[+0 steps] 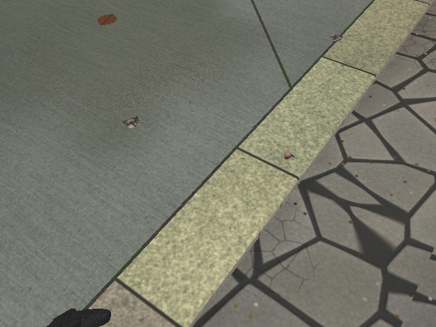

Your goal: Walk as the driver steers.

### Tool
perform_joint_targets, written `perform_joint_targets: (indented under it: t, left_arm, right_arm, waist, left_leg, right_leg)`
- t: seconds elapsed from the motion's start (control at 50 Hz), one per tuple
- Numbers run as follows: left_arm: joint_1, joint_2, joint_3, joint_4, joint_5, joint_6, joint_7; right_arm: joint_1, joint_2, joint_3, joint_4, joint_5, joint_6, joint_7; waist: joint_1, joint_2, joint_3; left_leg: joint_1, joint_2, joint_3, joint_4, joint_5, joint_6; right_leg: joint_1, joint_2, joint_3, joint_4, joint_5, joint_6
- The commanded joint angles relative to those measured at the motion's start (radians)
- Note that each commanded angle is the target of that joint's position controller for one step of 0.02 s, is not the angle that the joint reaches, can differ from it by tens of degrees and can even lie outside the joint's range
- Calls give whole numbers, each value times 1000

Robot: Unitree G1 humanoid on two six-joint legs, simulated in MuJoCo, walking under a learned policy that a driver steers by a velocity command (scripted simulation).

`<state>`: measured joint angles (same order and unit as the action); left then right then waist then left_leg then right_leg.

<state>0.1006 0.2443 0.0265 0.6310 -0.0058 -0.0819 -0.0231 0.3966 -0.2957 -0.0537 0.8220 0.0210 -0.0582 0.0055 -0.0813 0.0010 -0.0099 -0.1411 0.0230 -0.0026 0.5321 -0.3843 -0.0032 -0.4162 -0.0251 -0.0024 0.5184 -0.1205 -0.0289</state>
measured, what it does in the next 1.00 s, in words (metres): walks ahead, turning left: left foot 0.04 m higher, then right foot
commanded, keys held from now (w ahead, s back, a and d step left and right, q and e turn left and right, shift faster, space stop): w+q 1.00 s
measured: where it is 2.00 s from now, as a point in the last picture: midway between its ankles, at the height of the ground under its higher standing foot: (77, 237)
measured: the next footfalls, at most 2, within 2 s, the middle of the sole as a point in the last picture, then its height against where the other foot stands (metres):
left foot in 0.44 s outside the picture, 0.04 m higher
right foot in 0.86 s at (221, 309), level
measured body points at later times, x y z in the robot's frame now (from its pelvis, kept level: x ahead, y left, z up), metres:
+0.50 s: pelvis +0.24 +0.04 +0.00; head +0.28 +0.06 +0.45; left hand +0.17 +0.31 -0.13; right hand +0.52 -0.11 -0.08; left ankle +0.34 +0.18 -0.70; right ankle +0.09 -0.11 -0.72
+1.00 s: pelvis +0.44 +0.08 +0.00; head +0.44 +0.06 +0.45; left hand +0.35 +0.35 -0.11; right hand +0.72 -0.04 -0.09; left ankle +0.37 +0.16 -0.60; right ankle +0.51 -0.02 -0.72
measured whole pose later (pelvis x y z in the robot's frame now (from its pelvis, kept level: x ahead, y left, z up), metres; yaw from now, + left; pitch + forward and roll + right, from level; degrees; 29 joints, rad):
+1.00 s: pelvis +0.44 +0.08 +0.00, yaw +34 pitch -2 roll -2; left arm 0.28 0.24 0.06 0.85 -0.01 -0.03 0.00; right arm 0.17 -0.25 -0.06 0.62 0.03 0.04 -0.02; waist 0.01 0.08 0.00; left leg -0.63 -0.05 -0.08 1.43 -0.52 0.06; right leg -0.27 -0.02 -0.12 0.65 -0.64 0.08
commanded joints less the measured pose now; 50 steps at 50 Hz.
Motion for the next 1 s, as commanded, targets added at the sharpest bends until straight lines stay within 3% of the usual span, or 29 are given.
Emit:
perform_joint_targets:
  t: [0.02,0.04,0.08,0.12,0.2,0.28,0.4,0.46,0.48,0.52,0.54,0.56,0.58,0.6,0.62,0.64,0.66,0.68,0.74,0.78,0.82,0.86,0.88,0.9,0.92,0.94,0.96,0.98,1.0]
  left_arm:
    - [364,282,96,8,28,-6,15]
    - [321,196,73,7,13,-15,9]
    - [218,120,48,7,10,-24,5]
    - [164,89,42,20,16,-32,5]
    - [177,111,57,62,20,-43,17]
    - [182,137,63,90,23,-27,31]
    - [251,188,78,146,-1,14,41]
    - [224,245,91,148,-11,35,51]
    - [273,213,82,149,-4,43,53]
    - [284,233,73,161,-26,29,45]
    - [205,182,55,119,-10,9,33]
    - [150,121,30,75,12,-20,15]
    - [46,118,28,47,6,-38,7]
    - [17,113,29,14,-16,-43,8]
    - [-15,120,32,24,-17,-39,19]
    - [28,127,36,29,-22,-28,20]
    - [71,133,38,46,-22,-9,16]
    - [92,136,42,61,-17,4,10]
    - [63,102,37,69,-2,26,8]
    - [70,115,43,67,-14,43,13]
    - [92,135,56,75,-37,56,22]
    - [244,138,75,137,-48,55,28]
    - [369,134,87,199,-37,48,23]
    - [430,129,85,216,-1,34,8]
    - [329,101,59,171,5,40,-7]
    - [176,226,78,146,-9,38,-3]
    - [99,174,64,121,-26,34,11]
    - [39,132,43,121,-5,34,31]
    - [16,101,30,117,16,28,46]
  right_arm:
    - [-28,-24,13,-127,10,-30,-3]
    - [-48,-104,-10,-114,22,-30,-6]
    - [-105,-98,-18,-111,15,-24,-6]
    - [-114,-82,-24,-110,11,-7,-2]
    - [-156,-37,-19,-129,8,18,5]
    - [-245,-14,-9,-161,2,25,21]
    - [-440,8,12,-252,4,25,58]
    - [-361,-47,-14,-261,0,35,63]
    - [-300,-102,-41,-237,3,35,61]
    - [-76,-151,-91,-171,10,47,49]
    - [17,-183,-108,-131,9,57,32]
    - [61,-196,-101,-131,0,50,22]
    - [33,-166,-83,-142,-13,35,20]
    - [-27,-155,-80,-147,-15,20,23]
    - [-115,-115,-68,-162,-12,13,20]
    - [-175,-100,-61,-181,-14,7,14]
    - [-228,-76,-53,-199,-12,10,10]
    - [-264,-67,-49,-212,-8,16,4]
    - [-283,-113,-57,-227,-27,33,-25]
    - [-305,-125,-59,-240,-28,42,-35]
    - [-315,-104,-52,-245,-24,44,-37]
    - [-331,-55,-37,-244,-26,48,-37]
    - [-282,7,-21,-234,-43,51,-33]
    - [-229,80,-3,-242,-22,53,-24]
    - [-148,105,11,-237,-4,68,-18]
    - [-185,58,0,-321,56,74,-15]
    - [-281,-36,-17,-334,40,80,-31]
    - [-297,-74,-29,-341,23,89,-36]
    - [-250,-89,-36,-325,3,102,-33]
  waist:
    - [182,-334,-205]
    - [180,-205,-129]
    - [135,-114,-38]
    - [100,-118,4]
    - [92,-71,24]
    - [115,-68,50]
    - [176,-39,123]
    - [96,-103,27]
    - [78,-45,-47]
    - [-52,-22,-217]
    - [-91,111,-212]
    - [-76,156,-350]
    - [-82,46,-317]
    - [-20,3,-231]
    - [17,-36,-149]
    - [60,67,-122]
    - [93,108,-97]
    - [118,114,-75]
    - [133,124,-87]
    - [152,166,-103]
    - [169,159,-67]
    - [232,120,-41]
    - [258,0,-74]
    - [255,-209,-114]
    - [158,-228,-73]
    - [48,-379,48]
    - [68,-198,147]
    - [37,-135,210]
    - [9,-116,167]
  left_leg:
    - [-633,-45,-54,605,-170,41]
    - [-687,7,-128,720,-105,45]
    - [-671,57,-130,711,59,41]
    - [-611,90,-125,666,148,28]
    - [-632,91,-117,612,239,2]
    - [-623,92,-69,418,352,-12]
    - [-647,77,41,180,289,46]
    - [-432,-21,125,151,162,103]
    - [-280,-95,184,161,153,134]
    - [269,-120,131,8,369,217]
    - [542,39,-146,-58,376,310]
    - [622,180,-393,-48,388,365]
    - [502,185,-372,-81,490,345]
    - [411,174,-395,-137,379,345]
    - [288,158,-402,-214,246,323]
    - [168,158,-416,-245,191,340]
    - [69,129,-382,-269,137,334]
    - [-35,102,-331,-274,143,313]
    - [-200,35,-233,-240,171,266]
    - [-271,19,-230,-195,93,237]
    - [-332,38,-276,-125,-22,224]
    - [-415,42,-301,42,-123,196]
    - [-469,-49,-215,275,-205,153]
    - [-703,-180,-172,651,-342,92]
    - [-839,-170,-166,892,-391,83]
    - [-953,-73,-121,1002,-221,71]
    - [-941,1,-101,1077,-119,55]
    - [-893,25,-120,1083,-31,27]
    - [-782,38,-108,1108,-9,8]
  right_leg:
    - [663,-397,676,-252,-374,-210]
    - [599,-376,637,-266,-432,-204]
    - [466,-292,400,-291,-260,-157]
    - [377,-239,238,-334,-67,-134]
    - [361,-229,69,-363,185,-143]
    - [380,-227,-47,-376,215,-139]
    - [522,-273,-143,-346,300,-111]
    - [541,-271,-203,-165,803,-79]
    - [515,-231,-230,-3,986,-62]
    - [222,-175,-235,341,817,21]
    - [-138,-76,-173,656,12,74]
    - [-226,-32,-2,813,-432,58]
    - [-205,-60,86,781,-442,33]
    - [-253,-59,78,704,-378,36]
    - [-265,-77,66,667,-318,50]
    - [-214,-89,86,629,-286,72]
    - [-149,-94,86,593,-292,96]
    - [-84,-82,59,536,-289,116]
    - [79,-19,-14,384,-199,161]
    - [196,-11,-14,325,-175,172]
    - [264,-22,3,250,-204,170]
    - [426,-57,8,76,-133,132]
    - [566,-37,-25,10,-125,132]
    - [759,-163,166,54,-228,93]
    - [697,-291,292,-21,-299,58]
    - [462,-477,709,-357,-714,-74]
    - [307,-494,713,-428,-791,-99]
    - [172,-467,563,-394,-605,-93]
    - [98,-397,396,-361,-456,-63]
Velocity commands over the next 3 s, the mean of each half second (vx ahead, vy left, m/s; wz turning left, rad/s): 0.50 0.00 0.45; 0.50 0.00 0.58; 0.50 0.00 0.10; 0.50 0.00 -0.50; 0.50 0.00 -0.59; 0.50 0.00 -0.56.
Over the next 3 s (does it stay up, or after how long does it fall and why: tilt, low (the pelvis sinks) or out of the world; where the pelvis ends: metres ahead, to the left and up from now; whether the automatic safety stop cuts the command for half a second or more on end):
stays up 1.32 0.44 0.06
